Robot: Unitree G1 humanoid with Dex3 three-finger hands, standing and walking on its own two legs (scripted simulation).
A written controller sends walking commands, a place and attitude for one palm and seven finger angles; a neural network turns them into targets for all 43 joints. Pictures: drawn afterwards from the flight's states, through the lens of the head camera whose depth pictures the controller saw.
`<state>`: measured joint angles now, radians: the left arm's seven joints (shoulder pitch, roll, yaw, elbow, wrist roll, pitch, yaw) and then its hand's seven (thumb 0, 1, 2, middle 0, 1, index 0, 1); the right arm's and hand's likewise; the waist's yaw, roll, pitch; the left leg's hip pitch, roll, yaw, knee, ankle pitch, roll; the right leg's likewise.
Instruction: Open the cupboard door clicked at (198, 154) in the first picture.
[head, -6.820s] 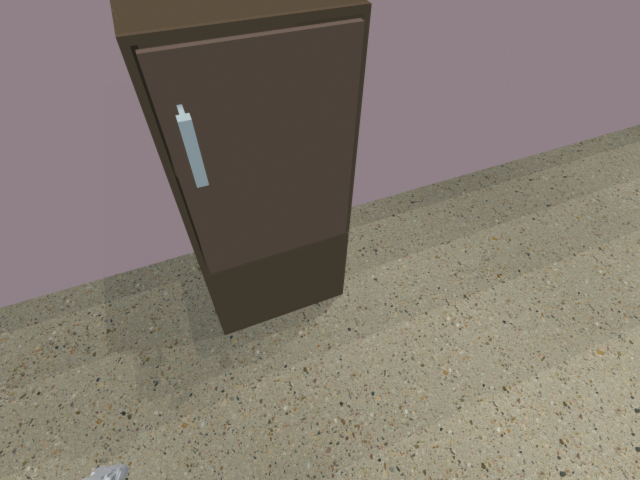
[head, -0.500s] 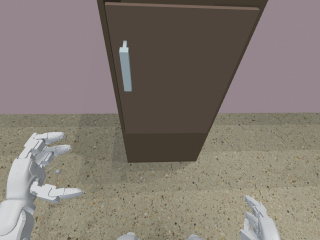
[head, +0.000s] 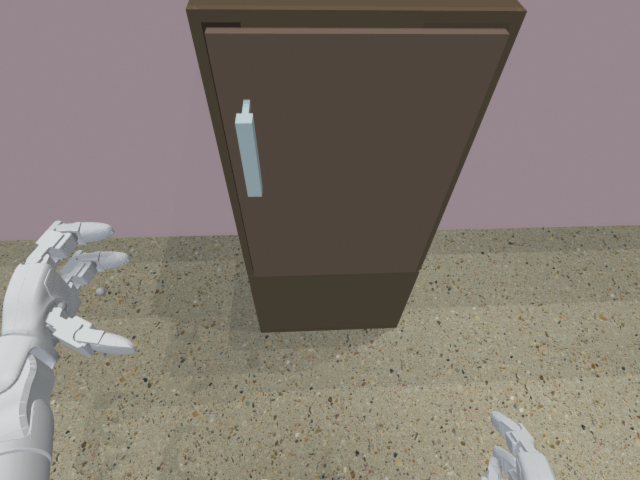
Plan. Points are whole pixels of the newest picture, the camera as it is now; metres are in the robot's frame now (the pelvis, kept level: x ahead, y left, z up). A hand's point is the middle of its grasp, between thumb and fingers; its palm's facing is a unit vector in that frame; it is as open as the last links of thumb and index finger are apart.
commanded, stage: raise the hand with hooked fingers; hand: left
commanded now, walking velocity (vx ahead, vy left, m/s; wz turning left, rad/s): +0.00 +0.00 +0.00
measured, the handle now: (251, 149) +0.58 +0.15 +0.07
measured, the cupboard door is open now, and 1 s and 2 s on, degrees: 0 0 0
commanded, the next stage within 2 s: move the hooked fingers beside the handle in 0.42 s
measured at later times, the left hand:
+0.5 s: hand (116, 295) +0.30 +0.26 +0.08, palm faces +0.13 -0.99 -0.01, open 14.0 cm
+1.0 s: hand (158, 250) +0.37 +0.24 +0.07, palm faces +0.10 -1.00 -0.01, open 14.0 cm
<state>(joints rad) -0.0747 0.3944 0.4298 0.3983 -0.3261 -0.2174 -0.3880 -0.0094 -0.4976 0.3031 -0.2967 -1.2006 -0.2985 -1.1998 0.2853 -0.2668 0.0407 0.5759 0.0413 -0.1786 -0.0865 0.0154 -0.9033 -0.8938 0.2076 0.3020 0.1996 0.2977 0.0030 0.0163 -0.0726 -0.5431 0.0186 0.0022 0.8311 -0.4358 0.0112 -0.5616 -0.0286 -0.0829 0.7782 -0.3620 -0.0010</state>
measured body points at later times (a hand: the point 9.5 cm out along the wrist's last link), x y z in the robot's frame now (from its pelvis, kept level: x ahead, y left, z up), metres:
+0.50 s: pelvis +0.00 -0.01 +0.00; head +0.04 -0.01 +0.45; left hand +0.29 +0.31 +0.08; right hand +0.16 -0.26 -0.08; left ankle -0.01 +0.11 -0.70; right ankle +0.01 -0.12 -0.70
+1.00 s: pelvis -0.01 -0.01 +0.00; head +0.05 +0.00 +0.44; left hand +0.36 +0.29 +0.07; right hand +0.10 -0.27 -0.10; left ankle -0.01 +0.11 -0.70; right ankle +0.01 -0.12 -0.70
